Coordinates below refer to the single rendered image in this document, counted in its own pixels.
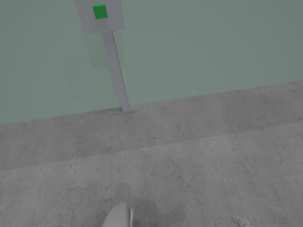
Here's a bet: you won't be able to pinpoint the robot right hand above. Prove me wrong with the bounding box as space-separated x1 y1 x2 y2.
231 215 254 227

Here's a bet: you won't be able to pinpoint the button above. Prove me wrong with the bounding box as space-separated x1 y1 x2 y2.
92 4 108 19

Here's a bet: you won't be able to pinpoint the panel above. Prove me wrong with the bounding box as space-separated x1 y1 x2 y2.
74 0 130 113

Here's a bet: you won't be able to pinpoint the left robot thigh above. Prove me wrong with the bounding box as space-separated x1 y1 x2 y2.
101 204 134 227

